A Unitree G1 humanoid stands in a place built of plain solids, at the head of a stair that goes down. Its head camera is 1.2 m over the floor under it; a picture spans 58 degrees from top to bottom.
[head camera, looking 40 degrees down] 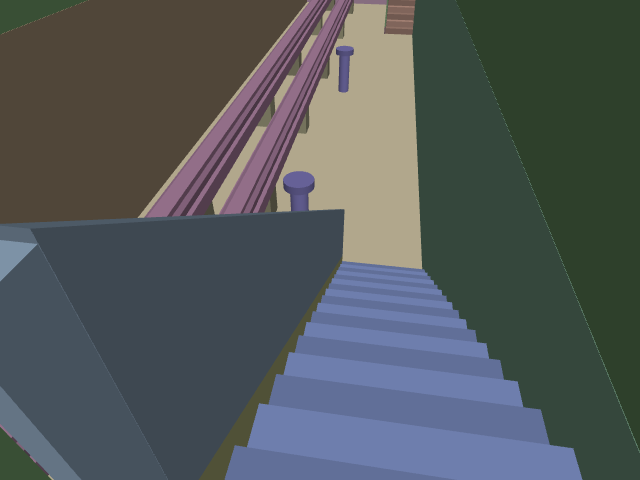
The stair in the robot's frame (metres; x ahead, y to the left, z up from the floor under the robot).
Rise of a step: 0.17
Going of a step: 0.24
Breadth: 1.14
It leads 9 degrees to the right of straight ahead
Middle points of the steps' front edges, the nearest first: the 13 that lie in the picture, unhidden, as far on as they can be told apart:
0.78 -0.33 -0.34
1.02 -0.37 -0.52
1.26 -0.40 -0.69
1.50 -0.44 -0.86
1.74 -0.48 -1.03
1.98 -0.51 -1.20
2.22 -0.55 -1.38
2.46 -0.58 -1.55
2.70 -0.62 -1.72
2.94 -0.66 -1.89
3.18 -0.69 -2.07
3.42 -0.73 -2.24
3.66 -0.76 -2.41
